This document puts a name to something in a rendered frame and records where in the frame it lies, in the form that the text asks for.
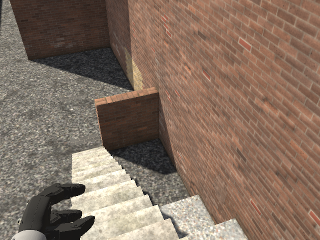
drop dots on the stairs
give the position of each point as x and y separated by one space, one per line
121 210

